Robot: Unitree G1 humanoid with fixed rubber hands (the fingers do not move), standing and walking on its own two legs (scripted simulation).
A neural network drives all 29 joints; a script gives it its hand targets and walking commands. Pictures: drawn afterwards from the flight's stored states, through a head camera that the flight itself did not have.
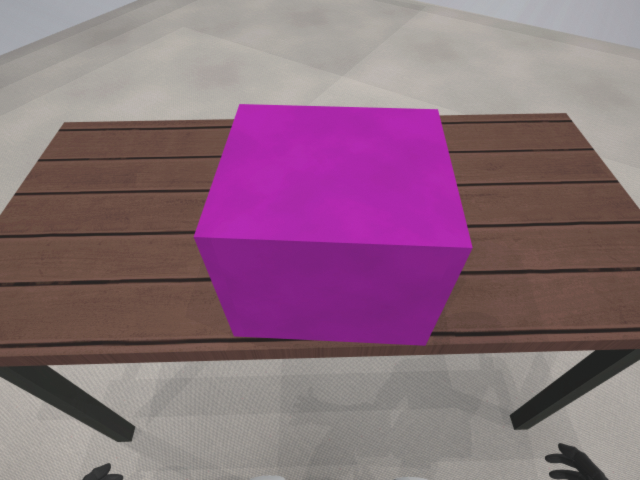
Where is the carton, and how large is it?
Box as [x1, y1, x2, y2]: [194, 104, 472, 345]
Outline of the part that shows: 239,104 194,234 195,241 233,334 236,336 425,345 472,247 437,109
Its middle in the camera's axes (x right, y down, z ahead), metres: +0.02 -0.02 +0.57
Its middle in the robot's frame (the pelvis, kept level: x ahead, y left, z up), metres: +0.44 +0.01 +0.04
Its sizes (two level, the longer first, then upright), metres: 0.290 0.255 0.238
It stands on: a table, 0.68 m high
